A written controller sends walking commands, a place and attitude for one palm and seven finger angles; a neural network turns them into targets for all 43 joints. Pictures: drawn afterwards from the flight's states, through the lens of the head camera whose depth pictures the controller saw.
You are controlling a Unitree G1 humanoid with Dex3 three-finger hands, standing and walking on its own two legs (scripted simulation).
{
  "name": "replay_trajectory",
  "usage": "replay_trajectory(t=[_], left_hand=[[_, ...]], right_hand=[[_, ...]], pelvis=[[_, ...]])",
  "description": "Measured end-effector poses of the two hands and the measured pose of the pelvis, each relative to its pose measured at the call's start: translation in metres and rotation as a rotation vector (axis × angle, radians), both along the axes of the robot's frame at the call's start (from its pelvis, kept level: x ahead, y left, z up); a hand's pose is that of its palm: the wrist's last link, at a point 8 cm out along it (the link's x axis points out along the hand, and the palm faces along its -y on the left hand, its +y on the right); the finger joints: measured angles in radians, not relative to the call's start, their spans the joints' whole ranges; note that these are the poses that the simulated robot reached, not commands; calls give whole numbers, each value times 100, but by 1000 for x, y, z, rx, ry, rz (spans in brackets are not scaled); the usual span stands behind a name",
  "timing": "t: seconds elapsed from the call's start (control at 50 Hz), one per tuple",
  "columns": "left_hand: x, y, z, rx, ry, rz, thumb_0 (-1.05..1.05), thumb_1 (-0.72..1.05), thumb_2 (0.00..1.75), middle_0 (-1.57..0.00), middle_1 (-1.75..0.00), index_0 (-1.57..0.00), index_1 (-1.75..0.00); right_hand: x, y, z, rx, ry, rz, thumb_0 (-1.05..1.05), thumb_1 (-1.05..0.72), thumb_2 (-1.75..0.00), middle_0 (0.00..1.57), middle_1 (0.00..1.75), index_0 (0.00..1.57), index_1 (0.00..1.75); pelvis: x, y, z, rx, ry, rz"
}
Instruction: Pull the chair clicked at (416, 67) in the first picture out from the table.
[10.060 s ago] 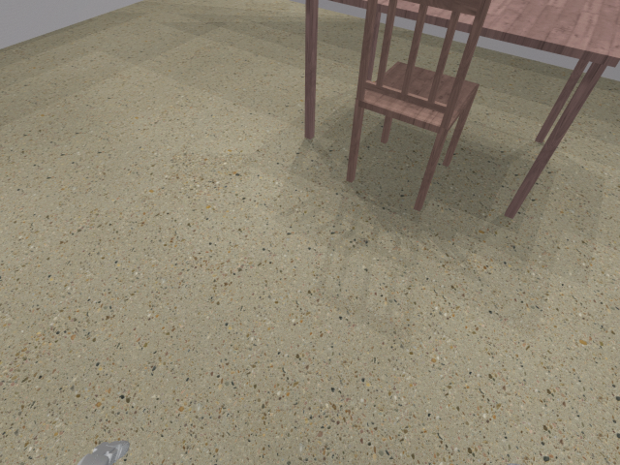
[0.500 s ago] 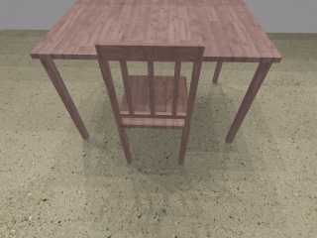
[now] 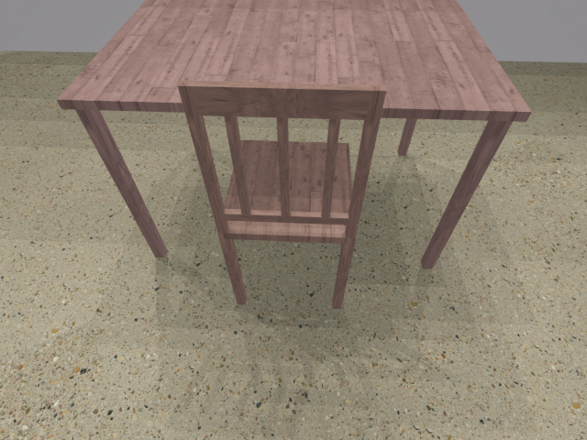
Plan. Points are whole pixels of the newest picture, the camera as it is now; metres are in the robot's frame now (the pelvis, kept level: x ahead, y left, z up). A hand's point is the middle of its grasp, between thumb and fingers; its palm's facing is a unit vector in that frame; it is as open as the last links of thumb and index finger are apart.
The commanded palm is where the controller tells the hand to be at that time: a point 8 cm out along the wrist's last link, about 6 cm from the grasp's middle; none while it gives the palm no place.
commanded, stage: look again from close up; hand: left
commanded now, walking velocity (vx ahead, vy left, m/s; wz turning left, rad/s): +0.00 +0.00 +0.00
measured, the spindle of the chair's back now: (284, 171) +0.69 +0.07 -0.09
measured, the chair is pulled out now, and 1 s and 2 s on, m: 0.00 0.00 0.00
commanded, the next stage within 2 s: shuffle to correct the standing spot in 0.26 s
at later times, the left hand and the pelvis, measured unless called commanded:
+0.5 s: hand out of the picture +0.01 +0.16 -0.17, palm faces +0.05 -0.98 -0.18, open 7.3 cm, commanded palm none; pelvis +0.03 +0.00 +0.00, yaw +0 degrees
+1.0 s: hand out of the picture +0.08 +0.05 -0.17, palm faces +0.10 -0.99 -0.11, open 7.4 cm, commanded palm none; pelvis +0.17 -0.08 +0.00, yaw +0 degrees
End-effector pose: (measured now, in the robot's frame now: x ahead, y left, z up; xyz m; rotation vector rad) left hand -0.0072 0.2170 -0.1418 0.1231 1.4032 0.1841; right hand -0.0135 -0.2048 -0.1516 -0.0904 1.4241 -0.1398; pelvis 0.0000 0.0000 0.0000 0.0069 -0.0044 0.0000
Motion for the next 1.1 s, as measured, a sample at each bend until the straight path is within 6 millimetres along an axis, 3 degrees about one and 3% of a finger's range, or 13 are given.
replay_trajectory(t=[0.4,0.54,0.62,0.72,0.8,0.9,1.02,1.1], left_hand=[[12,-2,0,-5,16,-3,1,92,90,-20,-30,-20,-30],[19,-8,-4,-24,48,-8,1,91,90,-20,-30,-20,-30],[37,-17,-3,-18,70,-27,1,91,90,-20,-30,-20,-30],[79,-37,-1,7,-2,6,1,91,90,-20,-30,-20,-30],[89,-57,2,14,-26,66,0,91,90,-20,-30,-20,-30],[85,-90,4,-36,73,65,0,91,90,-20,-30,-20,-30],[88,-119,-4,-103,184,71,0,91,90,-20,-30,-20,-30],[106,-120,-18,-128,219,69,0,91,90,-20,-30,-20,-30]], right_hand=[[7,-8,2,-17,29,7,0,-91,-90,20,30,20,30],[11,-12,1,-18,45,-23,0,-91,-90,20,30,20,30],[14,-24,-2,-13,64,-61,0,-91,-90,20,30,20,30],[23,-49,-8,-3,150,-39,0,-91,-90,20,30,20,30],[66,-75,-1,-25,146,6,1,-91,-90,20,30,20,30],[156,-95,2,-44,-11,22,1,-91,-90,19,30,20,30],[269,-91,7,-35,-212,61,1,-91,-90,19,30,20,30],[322,-82,5,-45,-329,67,0,-91,-90,19,30,20,30]], pelvis=[[15,-1,1,-2,5,2],[36,-7,-2,12,16,-8],[55,-22,-5,30,30,-19],[83,-47,-10,10,38,21],[106,-61,-4,13,32,40],[134,-71,0,10,30,31],[173,-78,-6,1,14,-2],[204,-77,-18,-24,-18,-33]])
